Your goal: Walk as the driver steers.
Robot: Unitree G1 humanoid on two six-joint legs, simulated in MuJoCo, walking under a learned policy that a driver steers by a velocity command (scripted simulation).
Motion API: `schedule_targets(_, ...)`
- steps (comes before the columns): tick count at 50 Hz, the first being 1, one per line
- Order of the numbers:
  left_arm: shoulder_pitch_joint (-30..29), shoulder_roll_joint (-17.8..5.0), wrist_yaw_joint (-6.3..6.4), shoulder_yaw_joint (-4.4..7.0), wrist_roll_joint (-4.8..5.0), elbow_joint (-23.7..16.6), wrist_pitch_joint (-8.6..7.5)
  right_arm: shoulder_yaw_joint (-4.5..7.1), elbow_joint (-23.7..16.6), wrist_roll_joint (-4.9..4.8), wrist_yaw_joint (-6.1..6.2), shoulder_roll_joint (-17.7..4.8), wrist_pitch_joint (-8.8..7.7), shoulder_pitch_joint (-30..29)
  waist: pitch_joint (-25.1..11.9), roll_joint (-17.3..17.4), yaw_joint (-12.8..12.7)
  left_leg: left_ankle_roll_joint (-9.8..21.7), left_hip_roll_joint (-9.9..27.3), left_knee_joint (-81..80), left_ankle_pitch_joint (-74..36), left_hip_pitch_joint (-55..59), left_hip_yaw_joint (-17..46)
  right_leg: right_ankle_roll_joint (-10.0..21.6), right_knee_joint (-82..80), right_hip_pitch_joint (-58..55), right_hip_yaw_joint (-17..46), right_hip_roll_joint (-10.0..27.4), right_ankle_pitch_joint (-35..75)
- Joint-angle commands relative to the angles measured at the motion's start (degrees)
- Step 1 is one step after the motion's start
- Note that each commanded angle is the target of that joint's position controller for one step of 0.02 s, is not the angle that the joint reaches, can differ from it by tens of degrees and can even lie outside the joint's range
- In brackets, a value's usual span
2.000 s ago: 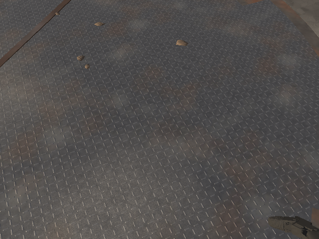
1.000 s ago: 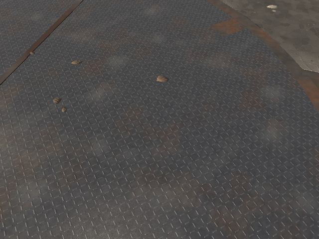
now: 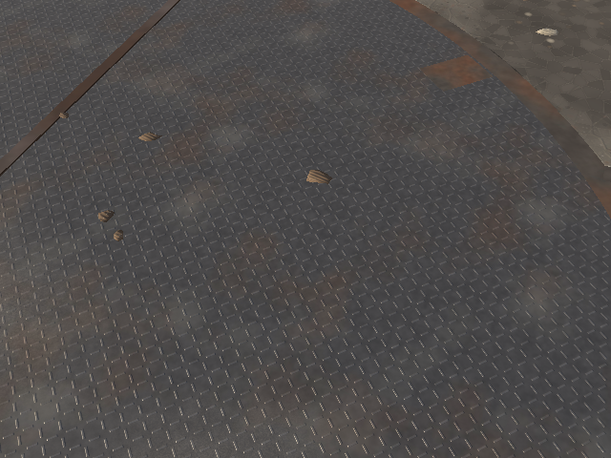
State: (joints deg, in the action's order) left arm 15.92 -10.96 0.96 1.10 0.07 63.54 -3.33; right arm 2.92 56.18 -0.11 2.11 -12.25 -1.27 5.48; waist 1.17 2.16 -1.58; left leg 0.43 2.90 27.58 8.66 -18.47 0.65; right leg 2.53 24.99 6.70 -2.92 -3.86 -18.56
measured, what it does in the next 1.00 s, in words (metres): steps on the spot, turning right: right foot, then left foot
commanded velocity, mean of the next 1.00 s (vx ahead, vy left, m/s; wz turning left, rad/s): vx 0.06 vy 0.00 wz -0.45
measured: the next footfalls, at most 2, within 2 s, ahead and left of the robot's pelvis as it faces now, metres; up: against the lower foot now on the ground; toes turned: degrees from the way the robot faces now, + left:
right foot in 0.34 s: +0.02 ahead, -0.14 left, +0.00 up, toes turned -11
left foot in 0.92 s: +0.15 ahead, +0.04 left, +0.00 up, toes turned -35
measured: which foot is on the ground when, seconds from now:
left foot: down 0.00-0.34, up 0.36-0.90, down 0.92-1.00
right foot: down 0.00-0.12, up 0.14-0.32, down 0.34-0.92, up 0.94-1.00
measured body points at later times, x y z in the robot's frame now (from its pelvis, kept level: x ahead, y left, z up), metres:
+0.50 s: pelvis -0.01 -0.06 +0.01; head +0.02 -0.10 +0.45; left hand +0.14 +0.21 -0.10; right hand +0.07 -0.36 -0.13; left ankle +0.04 +0.11 -0.65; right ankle -0.02 -0.13 -0.73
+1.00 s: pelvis +0.06 -0.05 +0.00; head +0.08 -0.05 +0.45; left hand +0.31 +0.14 -0.11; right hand +0.03 -0.36 -0.10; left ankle +0.11 +0.06 -0.74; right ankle -0.02 -0.13 -0.70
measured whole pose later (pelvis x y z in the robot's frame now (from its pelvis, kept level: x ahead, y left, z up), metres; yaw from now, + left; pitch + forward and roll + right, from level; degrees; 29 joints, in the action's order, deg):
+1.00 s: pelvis +0.06 -0.05 +0.00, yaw -30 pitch +2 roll +1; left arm 12.3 -16.9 1.8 3.8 1.2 43.6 -0.5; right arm 4.7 50.3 0.2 0.3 -16.3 -5.3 9.3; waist -0.8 -2.1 -0.4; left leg 1.8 -2.6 26.1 15.5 -13.8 3.9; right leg 2.9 47.5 21.5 11.3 -7.3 -28.4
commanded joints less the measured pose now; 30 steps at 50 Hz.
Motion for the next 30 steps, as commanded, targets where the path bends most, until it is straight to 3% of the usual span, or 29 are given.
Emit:
schedule_targets(1,6.74,-4.53,-0.12,0.92,-0.96,-0.71,-0.4,2.2,-0.44,0.06,0.87,-10.22,0.88,5.6,-3.41,6.39,-0.43,7.41,8.59,1.09,-33.25,21.71,6.56,0.3,-0.66,15.6,4.78,4.42,0.51)
schedule_targets(2,5.21,-2.87,0.57,0.47,-0.01,-2.59,0.5,2.3,-0.24,-0.5,0.68,-9.28,0.79,4.42,-4.59,7.29,-0.08,9.44,9.81,0.68,-21.64,19.14,7.72,-0.51,0.9,15.5,3.28,4.2,1.71)
schedule_targets(3,-0.19,-5.38,1.22,0.94,0.2,-4.63,1.46,2.86,-0.74,-0.77,0.6,-9.33,0.61,2.86,-3.05,5.01,1.38,8.91,8.71,-1.28,-15.16,14.82,9.02,-1.07,2.82,14.03,2.69,3.41,4.01)
schedule_targets(4,-2.85,-7.96,1.6,1.65,0.44,-6.41,2.2,3.2,-1.12,-0.36,0.91,-10.05,0.4,2.73,-2.82,4.12,2.03,8.62,8.58,-1.65,-15.5,14.7,8.86,-1.13,5.97,15.65,2.83,3.11,7.13)
schedule_targets(5,-2.91,-8.27,1.77,1.92,0.45,-7.14,2.81,3.53,-1.07,0.17,1.29,-10.59,0.19,4.21,-4.48,4.19,2.31,9.28,9.65,-1.27,-19.48,16.34,9.19,-1.29,9.5,16.77,3.07,2.95,8.16)
schedule_targets(6,-3.0,-7.89,1.83,2.02,0.24,-7.78,3.09,3.9,-0.7,0.32,1.75,-11.07,0.12,6.61,-6.36,5.47,2.95,10.6,11.87,-1.87,-25.1,18.02,10.29,-1.72,13.79,17.77,2.79,2.38,4.47)
schedule_targets(7,-1.99,-6.79,1.84,2.11,0.4,-8.28,3.38,3.98,-0.56,0.1,2.3,-11.2,0.15,7.3,-8.17,9.05,2.67,13.35,16.87,-3.27,-28.2,19.47,13.95,-2.49,20.58,19.84,1.68,1.85,-6.78)
schedule_targets(8,-3.61,-7.86,1.74,2.71,0.61,-9.13,3.73,4.0,-1.19,0.28,2.87,-11.22,0.0,7.91,-8.56,10.14,4.39,16.64,21.38,-5.37,-30.58,18.82,17.91,-3.45,33.15,22.7,2.37,2.35,-20.37)
schedule_targets(9,-4.45,-8.48,1.46,3.29,0.97,-9.97,4.08,3.87,-2.1,0.42,3.31,-11.46,-0.29,6.44,-8.11,6.96,3.77,17.28,22.38,-6.66,-28.82,16.39,17.24,-4.02,40.17,24.01,4.61,4.62,-22.51)
schedule_targets(10,-3.82,-7.56,1.23,3.38,1.46,-10.26,4.56,3.83,-3.49,0.01,3.54,-11.63,-0.51,1.67,-6.8,4.92,1.35,14.27,20.01,-7.29,-23.83,12.32,12.64,-3.92,37.41,22.48,6.23,7.25,-20.32)
schedule_targets(11,-3.01,-6.64,1.16,3.25,1.68,-10.57,4.97,3.98,-4.34,-0.45,3.54,-12.07,-0.54,-2.35,-5.38,5.33,-0.21,11.35,17.98,-8.36,-18.05,8.72,9.16,-3.8,30.27,20.06,5.51,8.23,-17.09)
schedule_targets(13,-2.07,-6.45,0.74,3.46,1.08,-10.58,5.32,4.3,-4.46,-0.37,3.3,-12.87,0.22,-4.59,-5.75,6.02,-0.87,9.41,14.84,-8.2,-17.84,3.59,3.01,-3.7,22.06,11.79,1.54,6.5,-8.37)
schedule_targets(15,1.62,-7.1,-0.17,4.2,0.85,-9.84,5.71,4.28,-4.27,-1.03,2.82,-12.64,1.07,-5.45,-7.04,5.64,-3.03,7.5,13.28,-4.55,-12.19,1.59,-1.39,-2.37,12.17,4.46,-2.47,3.86,3.13)
schedule_targets(16,2.71,-7.72,-0.62,4.74,0.59,-9.65,5.99,4.03,-3.88,-1.59,2.49,-11.22,1.42,-4.7,-6.81,3.64,-3.31,4.98,11.85,-0.13,-4.07,-0.54,-3.64,-0.78,7.34,1.15,-2.64,2.43,6.15)
schedule_targets(17,2.16,-9.52,-0.74,5.39,0.1,-10.5,6.03,3.51,-2.59,-1.27,1.91,-8.39,1.94,-1.45,-3.85,-4.5,-2.61,0.66,8.02,9.54,8.11,-7.89,-8.19,2.24,0.25,-2.12,3.93,4.89,10.37)
schedule_targets(18,1.08,-17.06,0.17,6.47,-0.26,-13.78,5.69,2.46,-4.59,1.26,1.51,-5.28,2.47,-1.1,-1.67,-21.8,-0.2,-4.61,0.53,28.51,31.01,-22.36,-10.41,9.47,-5.69,-3.66,28.75,21.78,25.87)
schedule_targets(19,2.14,-19.13,-0.47,5.95,-2.75,-15.42,4.19,2.62,-7.74,1.58,1.55,-5.64,1.77,-6.44,-5.28,-16.68,-2.04,-4.19,-2.83,38.38,32.78,-22.6,0.47,18.32,-8.55,1.31,36.25,26.43,27.81)
schedule_targets(20,0.15,-19.92,-0.8,6.49,-3.43,-15.78,2.74,3.04,-9.2,-0.02,2.01,-7.6,1.61,-8.29,-3.51,-13.38,-1.34,-2.76,-2.29,40.85,27.92,-24.65,3.27,18.23,-11.24,3.89,37.16,25.02,12.76)
schedule_targets(21,-4.25,-18.29,-0.41,6.26,-1.58,-16.78,1.83,3.96,-8.42,-0.6,2.38,-10.89,1.38,-7.32,-0.47,-10.36,0.71,-1.64,-0.72,39.69,20.77,-25.67,4.5,13.59,-11.17,4.07,31.84,20.82,5.67)
schedule_targets(22,-7.97,-15.61,0.08,5.46,-0.38,-17.9,1.8,4.47,-6.82,-0.13,2.84,-12.12,1.43,-5.45,-0.2,-8.75,1.85,-1.55,0.18,38.55,15.97,-24.65,4.56,9.69,-9.79,4.25,27.49,18.26,5.49)
schedule_targets(23,-8.85,-14.25,0.38,4.95,0.17,-18.6,1.86,4.56,-6.03,0.49,3.05,-11.96,1.38,-3.8,-0.89,-9.1,2.17,-1.88,-0.14,37.84,13.14,-22.18,4.26,8.32,-9.05,5.04,24.44,16.24,9.7)
schedule_targets(27,-2.56,-13.26,1.28,4.69,0.35,-17.87,1.97,4.14,-6.49,0.05,2.35,-9.09,0.19,-2.92,-4.9,-7.68,1.25,-2.98,-2.33,34.17,8.28,-20.53,4.37,9.05,-6.91,-2.15,22.19,14.82,23.95)
schedule_targets(30,-1.58,-14.23,1.65,5.09,0.65,-18.36,2.38,3.87,-7.7,-0.17,2.08,-8.75,-0.06,-4.66,-4.63,-8.65,0.54,-4.12,-2.8,27.78,7.99,-21.49,5.41,9.33,-6.78,-5.22,24.58,14.99,22.33)
Keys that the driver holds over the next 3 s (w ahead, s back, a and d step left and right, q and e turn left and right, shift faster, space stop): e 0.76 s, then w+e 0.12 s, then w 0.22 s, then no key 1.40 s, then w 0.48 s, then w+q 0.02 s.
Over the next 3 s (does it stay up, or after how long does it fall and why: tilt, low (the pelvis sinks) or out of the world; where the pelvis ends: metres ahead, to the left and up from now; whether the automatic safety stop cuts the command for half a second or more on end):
stays up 0.33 -0.23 0.01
